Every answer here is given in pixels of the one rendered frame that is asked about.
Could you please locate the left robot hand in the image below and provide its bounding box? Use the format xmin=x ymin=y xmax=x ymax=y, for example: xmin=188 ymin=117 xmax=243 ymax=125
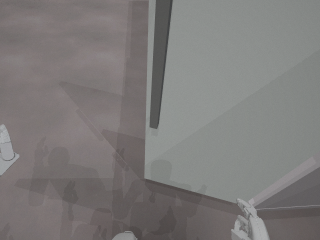
xmin=0 ymin=124 xmax=20 ymax=177

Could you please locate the handle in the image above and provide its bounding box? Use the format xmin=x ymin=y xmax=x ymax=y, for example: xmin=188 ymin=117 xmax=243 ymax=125
xmin=149 ymin=0 xmax=173 ymax=129

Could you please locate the fridge door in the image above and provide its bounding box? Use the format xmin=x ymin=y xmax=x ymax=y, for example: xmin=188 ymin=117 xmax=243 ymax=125
xmin=144 ymin=0 xmax=320 ymax=204

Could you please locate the right robot hand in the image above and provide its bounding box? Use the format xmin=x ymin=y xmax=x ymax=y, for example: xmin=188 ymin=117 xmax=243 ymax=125
xmin=231 ymin=198 xmax=270 ymax=240

